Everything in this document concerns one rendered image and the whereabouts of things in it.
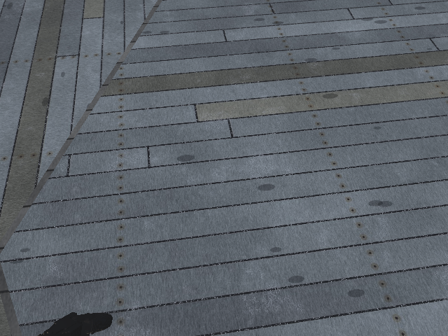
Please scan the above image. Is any robot left hand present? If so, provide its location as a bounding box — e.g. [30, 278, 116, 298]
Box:
[37, 312, 113, 336]

